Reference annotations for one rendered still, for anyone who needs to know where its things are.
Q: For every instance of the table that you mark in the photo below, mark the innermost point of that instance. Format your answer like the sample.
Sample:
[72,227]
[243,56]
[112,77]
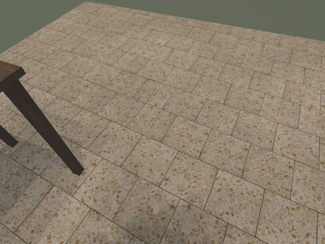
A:
[14,90]

